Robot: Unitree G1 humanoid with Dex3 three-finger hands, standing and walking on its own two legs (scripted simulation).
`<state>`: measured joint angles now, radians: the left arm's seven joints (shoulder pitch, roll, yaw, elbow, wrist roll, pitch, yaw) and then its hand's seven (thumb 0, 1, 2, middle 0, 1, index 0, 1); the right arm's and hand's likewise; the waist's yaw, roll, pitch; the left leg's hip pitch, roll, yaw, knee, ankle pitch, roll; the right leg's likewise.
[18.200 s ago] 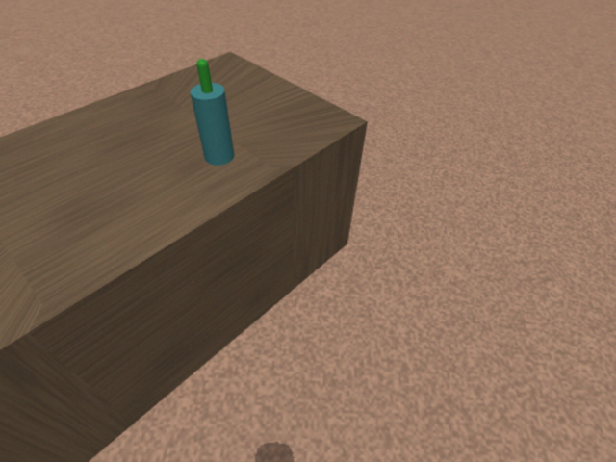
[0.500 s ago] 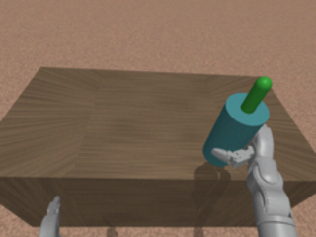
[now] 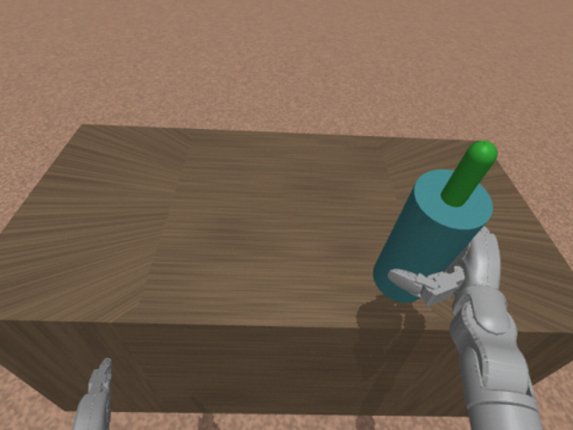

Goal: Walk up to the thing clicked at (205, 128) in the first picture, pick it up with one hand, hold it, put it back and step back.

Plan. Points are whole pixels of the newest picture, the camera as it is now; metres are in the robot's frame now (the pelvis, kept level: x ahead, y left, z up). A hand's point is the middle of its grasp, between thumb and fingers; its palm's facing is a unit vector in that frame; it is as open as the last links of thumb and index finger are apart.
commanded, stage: hold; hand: right
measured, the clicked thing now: (432, 228) +0.32 -0.16 +0.17
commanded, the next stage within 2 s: crouch in 0.28 s
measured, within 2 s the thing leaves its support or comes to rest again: neither
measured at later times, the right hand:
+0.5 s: hand (426, 247) +0.34 -0.17 +0.12, palm faces +0.21 +0.98 -0.02, open 11.2 cm
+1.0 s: hand (413, 239) +0.42 -0.20 +0.03, palm faces +0.24 +0.97 +0.00, open 11.2 cm
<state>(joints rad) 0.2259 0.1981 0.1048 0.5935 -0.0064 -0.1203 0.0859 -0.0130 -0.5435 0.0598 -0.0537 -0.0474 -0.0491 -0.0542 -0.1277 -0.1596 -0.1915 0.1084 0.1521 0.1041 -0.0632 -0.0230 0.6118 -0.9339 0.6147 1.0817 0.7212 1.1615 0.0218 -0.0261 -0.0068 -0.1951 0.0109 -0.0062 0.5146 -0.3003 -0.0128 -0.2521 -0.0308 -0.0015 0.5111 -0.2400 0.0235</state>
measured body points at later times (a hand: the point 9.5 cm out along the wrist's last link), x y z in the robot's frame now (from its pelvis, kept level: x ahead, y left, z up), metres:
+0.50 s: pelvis +0.00 +0.00 +0.00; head +0.00 +0.01 +0.45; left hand +0.16 +0.26 -0.08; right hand +0.32 -0.22 +0.12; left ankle -0.02 +0.13 -0.74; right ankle +0.02 -0.14 -0.74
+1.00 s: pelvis -0.02 +0.00 -0.03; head +0.04 -0.02 +0.42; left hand +0.13 +0.26 -0.08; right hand +0.41 -0.26 +0.04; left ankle -0.02 +0.13 -0.74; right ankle +0.02 -0.13 -0.74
